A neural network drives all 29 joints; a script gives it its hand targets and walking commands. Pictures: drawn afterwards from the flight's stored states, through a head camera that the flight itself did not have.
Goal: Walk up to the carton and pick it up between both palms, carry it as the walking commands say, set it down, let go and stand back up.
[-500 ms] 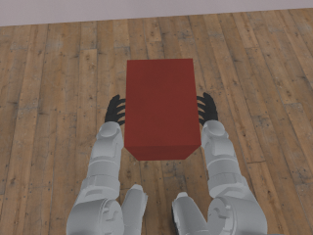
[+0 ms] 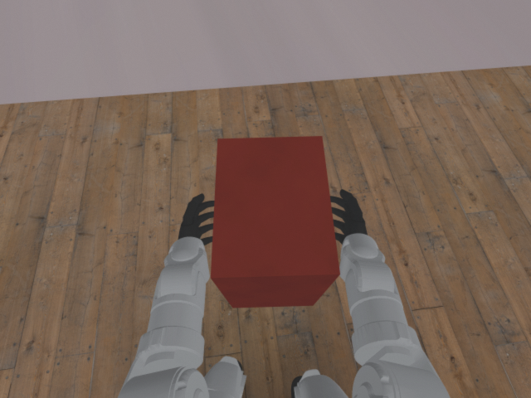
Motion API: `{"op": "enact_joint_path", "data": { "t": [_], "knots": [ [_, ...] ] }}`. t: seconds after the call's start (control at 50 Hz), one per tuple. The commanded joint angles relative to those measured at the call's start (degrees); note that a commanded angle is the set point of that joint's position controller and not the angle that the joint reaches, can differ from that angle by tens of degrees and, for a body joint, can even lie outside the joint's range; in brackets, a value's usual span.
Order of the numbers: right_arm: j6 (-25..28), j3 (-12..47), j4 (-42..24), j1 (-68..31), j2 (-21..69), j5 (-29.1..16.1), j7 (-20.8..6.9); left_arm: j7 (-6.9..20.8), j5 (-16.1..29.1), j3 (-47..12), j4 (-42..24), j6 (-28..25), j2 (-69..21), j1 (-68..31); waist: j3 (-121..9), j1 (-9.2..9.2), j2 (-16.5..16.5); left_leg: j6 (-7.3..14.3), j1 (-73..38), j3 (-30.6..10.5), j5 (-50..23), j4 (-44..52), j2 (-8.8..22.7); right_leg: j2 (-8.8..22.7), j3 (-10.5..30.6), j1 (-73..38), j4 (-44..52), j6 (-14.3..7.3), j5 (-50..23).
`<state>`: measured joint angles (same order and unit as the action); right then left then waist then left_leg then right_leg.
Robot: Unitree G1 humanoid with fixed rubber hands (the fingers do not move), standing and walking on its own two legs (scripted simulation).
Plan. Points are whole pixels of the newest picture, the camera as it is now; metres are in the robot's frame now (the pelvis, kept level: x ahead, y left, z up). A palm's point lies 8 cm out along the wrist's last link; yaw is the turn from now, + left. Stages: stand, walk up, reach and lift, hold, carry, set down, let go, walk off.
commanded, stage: reach and lift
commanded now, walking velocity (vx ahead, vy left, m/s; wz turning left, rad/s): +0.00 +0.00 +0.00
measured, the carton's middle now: (271, 233) +0.38 +0.02 -0.10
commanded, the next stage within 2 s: none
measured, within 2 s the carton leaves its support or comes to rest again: neither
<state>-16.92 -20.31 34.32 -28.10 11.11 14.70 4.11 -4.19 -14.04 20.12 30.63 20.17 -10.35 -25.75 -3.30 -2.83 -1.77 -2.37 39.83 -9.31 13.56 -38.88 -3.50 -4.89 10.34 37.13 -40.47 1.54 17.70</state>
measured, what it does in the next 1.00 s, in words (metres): stands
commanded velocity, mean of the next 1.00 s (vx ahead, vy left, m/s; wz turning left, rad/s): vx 0.00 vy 0.00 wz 0.00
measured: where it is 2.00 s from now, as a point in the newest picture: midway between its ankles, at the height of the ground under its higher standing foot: outside the picture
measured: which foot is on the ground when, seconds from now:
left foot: down 0.00-1.00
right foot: down 0.00-1.00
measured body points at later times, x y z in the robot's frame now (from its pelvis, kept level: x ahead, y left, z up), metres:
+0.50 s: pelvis +0.01 +0.00 +0.02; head +0.02 +0.01 +0.47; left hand +0.33 +0.15 +0.03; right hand +0.35 -0.11 +0.03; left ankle +0.05 +0.14 -0.71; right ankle +0.02 -0.13 -0.71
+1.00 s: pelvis +0.01 +0.00 +0.03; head -0.05 +0.00 +0.47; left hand +0.31 +0.14 +0.07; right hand +0.33 -0.12 +0.07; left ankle +0.05 +0.13 -0.71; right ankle +0.02 -0.13 -0.71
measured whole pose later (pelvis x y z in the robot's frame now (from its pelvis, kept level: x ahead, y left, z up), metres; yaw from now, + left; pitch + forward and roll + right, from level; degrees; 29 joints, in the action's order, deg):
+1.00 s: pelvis +0.01 +0.00 +0.03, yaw +1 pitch -8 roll +0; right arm -40.2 -14.9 25.9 -23.0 10.5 15.8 3.0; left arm -4.5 -14.9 14.8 22.1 43.9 -10.5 -21.1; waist 0.7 -1.2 -0.6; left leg -1.6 6.1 -9.3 10.7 -25.1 -2.9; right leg -2.7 9.4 3.5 -27.0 0.7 15.0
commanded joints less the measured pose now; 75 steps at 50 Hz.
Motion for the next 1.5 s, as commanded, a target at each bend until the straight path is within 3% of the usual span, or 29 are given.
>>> {"op": "enact_joint_path", "data": {
  "t": [0.0,0.54,0.7,0.8,1.0,1.1,1.48],
  "knots": [
    [0.04,32.86,3.18,-29.02,59.17,-6.28,-13.84,14.12,7.99,-34.85,-0.67,-1.85,-58.73,-33.79,-32.5,-0.5,1.43,-0.57,-25.71,6.73,-16.53,3.54,-3.26,-2.56,-5.33,-11.32,7.07,-0.62,-14.2],
    [-13.54,38.2,-6.56,-23.95,60.3,-12.29,-16.33,14.09,13.91,-38.79,-9.66,12.54,-61.03,-27.73,-19.5,0.77,2.25,-0.26,-40.86,5.46,-16.56,14.04,-2.44,-1.5,-5.31,-25.34,17.5,-0.78,-13.63],
    [-18.14,40.1,-10.4,-24.79,59.25,-14.73,-16.96,14.01,15.51,-39.81,-12.94,17.1,-60.87,-28.22,-14.81,0.62,2.22,0.17,-43.41,4.9,-13.97,15.66,-2.2,-0.84,-5.07,-28.21,18.95,-0.72,-11.67],
    [-20.11,38.14,-10.2,-26.53,57.61,-14.52,-16.91,14.17,15.13,-37.6,-12.22,19.3,-59.49,-29.41,-10.22,0.71,1.68,0.56,-42.84,5.02,-9.79,16.7,-2.14,-0.22,-5.07,-28.03,19.98,-0.78,-8.12],
    [-21.6,34.58,-9.28,-29.47,57.46,-13.44,-15.8,14.58,15.37,-36.76,-11.93,20.13,-58.4,-34.19,-10.07,2.59,0.77,0.88,-41.64,5.6,-6.2,16.47,-2.2,0.32,-5.09,-28.91,19.94,-0.7,-6.29],
    [-21.9,34.28,-9.32,-29.95,57.83,-13.42,-15.64,14.46,15.22,-37.01,-12.12,19.84,-58.24,-35.34,-11.32,2.7,0.88,0.91,-41.33,5.75,-5.94,16.14,-2.17,0.33,-5.1,-29.27,19.58,-0.58,-6.48],
    [-23.1,36.15,-13.89,-24.38,55.96,-13.94,-16.05,13.83,15.42,-38.93,-14.77,20.63,-59.84,-28.97,-12.84,3.27,1.91,0.43,-43.96,4.74,-13.32,16.29,-1.86,-0.57,-5.32,-30.89,19.44,-0.91,-12.99]
  ]
}}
